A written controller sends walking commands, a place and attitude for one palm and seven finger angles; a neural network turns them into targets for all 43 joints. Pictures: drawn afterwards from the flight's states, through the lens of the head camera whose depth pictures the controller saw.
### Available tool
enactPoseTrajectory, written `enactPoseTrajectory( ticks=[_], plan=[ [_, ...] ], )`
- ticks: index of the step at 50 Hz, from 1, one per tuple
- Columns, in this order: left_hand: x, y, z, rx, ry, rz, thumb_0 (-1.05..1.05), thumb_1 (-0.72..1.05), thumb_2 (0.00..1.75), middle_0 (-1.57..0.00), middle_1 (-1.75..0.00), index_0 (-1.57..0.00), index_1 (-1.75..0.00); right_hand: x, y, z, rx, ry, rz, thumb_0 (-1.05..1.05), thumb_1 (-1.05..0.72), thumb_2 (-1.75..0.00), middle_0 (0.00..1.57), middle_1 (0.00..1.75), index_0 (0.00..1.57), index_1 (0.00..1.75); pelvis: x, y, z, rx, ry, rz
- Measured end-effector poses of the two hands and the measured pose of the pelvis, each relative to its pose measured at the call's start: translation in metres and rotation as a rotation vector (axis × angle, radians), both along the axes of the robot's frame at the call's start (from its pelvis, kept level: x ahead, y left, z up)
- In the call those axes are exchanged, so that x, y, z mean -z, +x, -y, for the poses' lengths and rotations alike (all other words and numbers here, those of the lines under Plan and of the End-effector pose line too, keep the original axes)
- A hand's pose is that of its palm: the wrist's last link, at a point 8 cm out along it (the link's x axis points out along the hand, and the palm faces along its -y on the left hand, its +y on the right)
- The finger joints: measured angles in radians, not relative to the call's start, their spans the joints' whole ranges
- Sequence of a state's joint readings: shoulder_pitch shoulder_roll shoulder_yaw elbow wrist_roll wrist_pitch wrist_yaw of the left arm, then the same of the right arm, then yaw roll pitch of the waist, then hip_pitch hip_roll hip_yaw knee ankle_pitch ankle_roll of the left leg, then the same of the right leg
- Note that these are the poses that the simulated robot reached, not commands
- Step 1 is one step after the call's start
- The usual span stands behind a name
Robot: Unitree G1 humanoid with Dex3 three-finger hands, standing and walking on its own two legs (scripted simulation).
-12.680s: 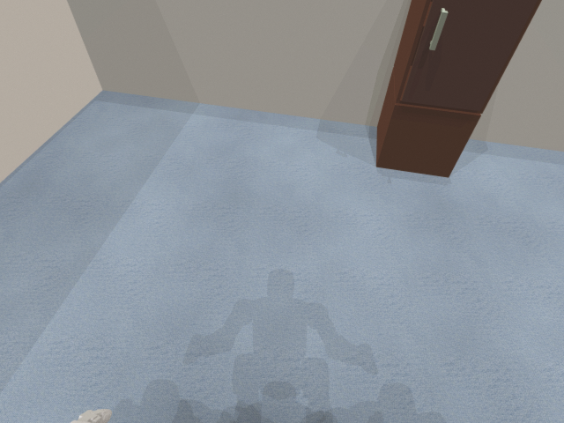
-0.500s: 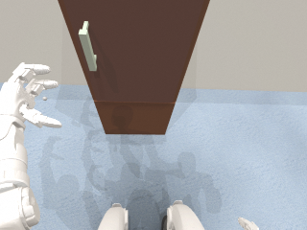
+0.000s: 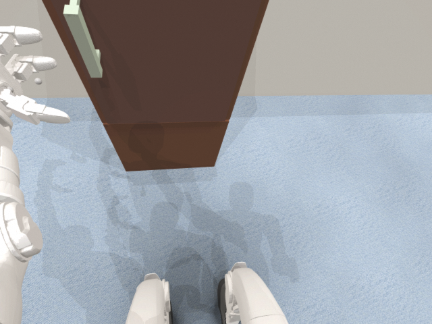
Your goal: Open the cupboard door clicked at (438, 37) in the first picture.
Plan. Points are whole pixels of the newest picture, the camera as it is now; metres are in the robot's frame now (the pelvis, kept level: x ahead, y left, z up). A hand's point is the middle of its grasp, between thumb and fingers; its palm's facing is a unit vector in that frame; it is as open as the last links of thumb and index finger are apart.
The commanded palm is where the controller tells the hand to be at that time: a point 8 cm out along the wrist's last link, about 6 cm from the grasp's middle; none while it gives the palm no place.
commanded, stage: move the hooked fingers beside the handle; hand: left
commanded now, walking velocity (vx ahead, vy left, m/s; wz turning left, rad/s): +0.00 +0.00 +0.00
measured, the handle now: (86, 37) +0.61 +0.19 +0.07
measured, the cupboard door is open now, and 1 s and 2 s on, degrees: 0 0 0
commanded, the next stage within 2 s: slide the fingers in behind the handle in 1.06 s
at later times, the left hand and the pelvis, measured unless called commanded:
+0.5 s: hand (52, 58) +0.57 +0.24 +0.06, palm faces +0.02 -1.00 -0.03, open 14.0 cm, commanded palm +0.55 +0.28 +0.06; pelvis +0.01 +0.00 -0.01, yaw -2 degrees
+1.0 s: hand (44, 63) +0.55 +0.25 +0.07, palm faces +0.02 -1.00 -0.02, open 14.0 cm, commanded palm +0.54 +0.28 +0.06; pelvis +0.01 +0.00 +0.00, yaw -1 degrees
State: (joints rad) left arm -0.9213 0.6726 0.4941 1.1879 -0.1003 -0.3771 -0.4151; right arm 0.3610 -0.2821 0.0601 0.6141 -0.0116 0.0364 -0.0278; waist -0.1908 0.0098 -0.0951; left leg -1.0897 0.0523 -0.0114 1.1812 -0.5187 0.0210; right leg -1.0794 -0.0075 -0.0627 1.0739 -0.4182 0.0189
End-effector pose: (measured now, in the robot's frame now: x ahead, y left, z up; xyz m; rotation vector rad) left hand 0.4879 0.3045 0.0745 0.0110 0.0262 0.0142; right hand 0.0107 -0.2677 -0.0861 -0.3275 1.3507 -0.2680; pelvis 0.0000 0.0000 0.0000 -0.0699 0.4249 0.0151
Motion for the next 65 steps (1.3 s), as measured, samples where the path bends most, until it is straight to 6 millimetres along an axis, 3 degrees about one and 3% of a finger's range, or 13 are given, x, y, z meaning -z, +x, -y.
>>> enactPoseTrajectory(
  ticks=[12,20,27,36,47,65],
  plan=[
    [-0.003,0.042,0.005,-0.005,0.012,-0.006,-0.01,-0.5,0.3,-0.3,-1.2,-0.3,-1.2,-0.001,-0.031,-0.005,0.055,-0.001,-0.107,0.0,-0.9,-0.9,0.2,0.3,0.2,0.3,0.005,0.003,-0.001,0.008,-0.012,-0.049],
    [0.0,0.059,0.01,-0.001,0.016,-0.019,-0.01,-0.5,0.3,-0.3,-1.2,-0.3,-1.2,-0.001,-0.042,-0.01,0.08,0.009,-0.155,0.0,-0.9,-0.9,0.2,0.3,0.2,0.3,0.008,0.005,-0.001,0.015,-0.016,-0.076],
    [0.01,0.057,0.007,-0.013,0.015,-0.032,-0.01,-0.49,0.3,-0.3,-1.2,-0.3,-1.2,-0.002,-0.04,-0.013,0.089,0.027,-0.168,0.0,-0.9,-0.9,0.2,0.3,0.2,0.3,0.006,0.008,0.0,0.023,-0.016,-0.079],
    [0.002,0.048,-0.003,-0.015,0.016,-0.016,-0.01,-0.5,0.3,-0.3,-1.2,-0.3,-1.2,-0.005,-0.021,-0.011,0.068,0.026,-0.139,0.0,-0.9,-0.9,0.2,0.3,0.2,0.3,0.001,0.014,0.0,0.013,-0.021,-0.063],
    [0.004,0.042,0.0,-0.005,0.002,-0.027,-0.01,-0.5,0.3,-0.3,-1.2,-0.3,-1.2,-0.007,-0.001,-0.004,0.025,-0.001,-0.076,0.0,-0.9,-0.9,0.2,0.3,0.2,0.3,0.001,0.012,-0.002,0.001,-0.024,-0.048],
    [0.008,0.048,0.0,-0.003,0.001,-0.019,-0.01,-0.5,0.3,-0.3,-1.2,-0.3,-1.2,0.0,-0.032,-0.017,0.063,0.022,-0.147,0.0,-0.9,-0.9,0.2,0.3,0.2,0.3,0.007,0.005,-0.004,0.007,-0.028,-0.067]
  ],
)
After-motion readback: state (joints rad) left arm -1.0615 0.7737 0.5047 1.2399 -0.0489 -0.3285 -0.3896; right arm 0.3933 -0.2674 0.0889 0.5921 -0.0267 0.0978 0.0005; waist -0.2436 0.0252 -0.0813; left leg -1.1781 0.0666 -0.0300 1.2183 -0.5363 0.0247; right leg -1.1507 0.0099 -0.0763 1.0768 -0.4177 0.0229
